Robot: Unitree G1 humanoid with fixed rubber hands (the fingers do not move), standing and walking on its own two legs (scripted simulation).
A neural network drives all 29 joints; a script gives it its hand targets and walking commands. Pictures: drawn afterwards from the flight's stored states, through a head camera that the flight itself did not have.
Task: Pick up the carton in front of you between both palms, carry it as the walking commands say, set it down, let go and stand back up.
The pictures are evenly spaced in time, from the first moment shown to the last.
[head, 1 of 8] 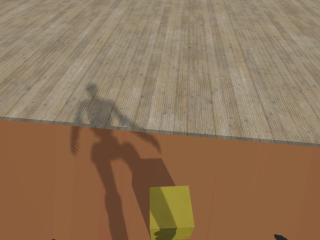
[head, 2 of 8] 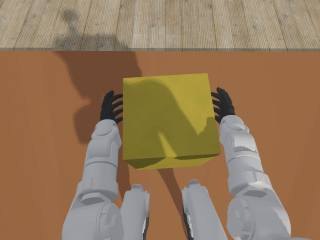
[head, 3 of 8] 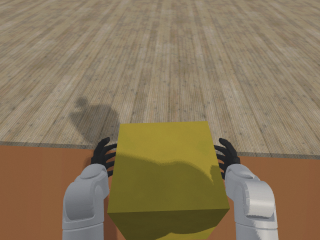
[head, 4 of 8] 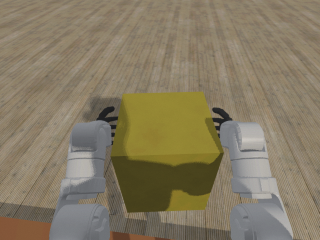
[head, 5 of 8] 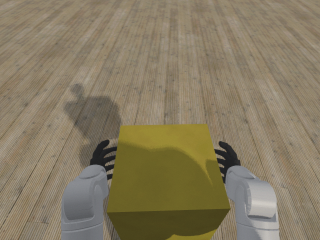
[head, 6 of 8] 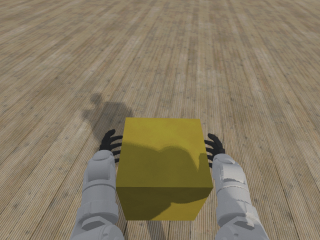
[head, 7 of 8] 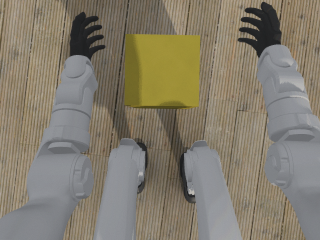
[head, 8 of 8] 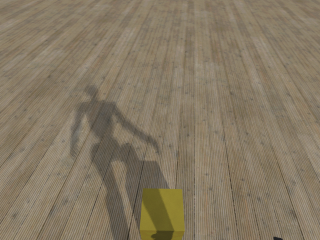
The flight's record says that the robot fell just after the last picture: no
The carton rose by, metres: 0.70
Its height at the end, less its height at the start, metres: -0.09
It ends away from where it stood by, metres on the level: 3.07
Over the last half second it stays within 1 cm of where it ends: yes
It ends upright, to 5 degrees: yes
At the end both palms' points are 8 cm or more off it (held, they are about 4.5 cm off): yes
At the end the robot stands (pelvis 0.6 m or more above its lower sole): yes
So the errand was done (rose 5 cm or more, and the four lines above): yes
